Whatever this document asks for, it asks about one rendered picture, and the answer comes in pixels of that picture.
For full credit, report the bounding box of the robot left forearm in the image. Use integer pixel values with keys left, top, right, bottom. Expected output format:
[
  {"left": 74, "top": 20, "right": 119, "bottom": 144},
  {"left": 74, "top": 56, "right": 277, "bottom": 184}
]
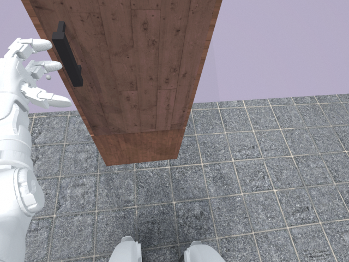
[{"left": 0, "top": 93, "right": 33, "bottom": 172}]

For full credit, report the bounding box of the handle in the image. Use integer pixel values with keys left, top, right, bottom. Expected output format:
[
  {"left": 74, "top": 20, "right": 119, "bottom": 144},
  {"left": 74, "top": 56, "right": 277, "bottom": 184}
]
[{"left": 52, "top": 21, "right": 83, "bottom": 87}]

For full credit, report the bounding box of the robot right shin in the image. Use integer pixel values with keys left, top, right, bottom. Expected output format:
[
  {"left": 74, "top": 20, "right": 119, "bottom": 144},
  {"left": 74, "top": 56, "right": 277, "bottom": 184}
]
[{"left": 189, "top": 241, "right": 202, "bottom": 248}]

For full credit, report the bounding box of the cupboard door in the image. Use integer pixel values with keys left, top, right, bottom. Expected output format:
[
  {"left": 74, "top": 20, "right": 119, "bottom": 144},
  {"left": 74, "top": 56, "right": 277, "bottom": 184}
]
[{"left": 29, "top": 0, "right": 216, "bottom": 136}]

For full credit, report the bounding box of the left robot hand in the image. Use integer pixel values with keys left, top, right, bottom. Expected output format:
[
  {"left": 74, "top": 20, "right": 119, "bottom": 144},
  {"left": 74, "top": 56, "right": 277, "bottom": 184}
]
[{"left": 0, "top": 38, "right": 72, "bottom": 109}]

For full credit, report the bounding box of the robot right thigh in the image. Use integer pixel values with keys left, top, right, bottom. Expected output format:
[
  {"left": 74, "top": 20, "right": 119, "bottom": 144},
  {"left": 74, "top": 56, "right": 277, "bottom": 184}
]
[{"left": 184, "top": 245, "right": 226, "bottom": 262}]

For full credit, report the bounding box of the robot left upper arm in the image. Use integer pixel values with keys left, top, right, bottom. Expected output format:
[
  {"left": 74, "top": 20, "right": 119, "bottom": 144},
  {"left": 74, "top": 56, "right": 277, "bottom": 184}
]
[{"left": 0, "top": 168, "right": 45, "bottom": 262}]

